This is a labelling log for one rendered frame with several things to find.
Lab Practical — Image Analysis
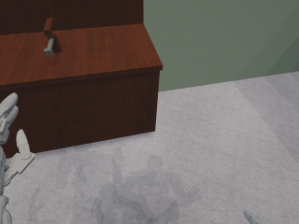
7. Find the robot left forearm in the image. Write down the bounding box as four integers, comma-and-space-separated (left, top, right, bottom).
0, 195, 12, 224

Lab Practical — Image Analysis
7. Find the counter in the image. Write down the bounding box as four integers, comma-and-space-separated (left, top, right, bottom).
0, 0, 163, 159

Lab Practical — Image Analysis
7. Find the robot left hand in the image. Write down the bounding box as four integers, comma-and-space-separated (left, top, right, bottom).
0, 92, 36, 196

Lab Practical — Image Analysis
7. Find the tap lever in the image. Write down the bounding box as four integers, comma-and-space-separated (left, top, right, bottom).
44, 37, 54, 57

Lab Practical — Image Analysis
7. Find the robot right hand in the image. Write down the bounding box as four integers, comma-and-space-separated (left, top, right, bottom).
243, 211, 263, 224

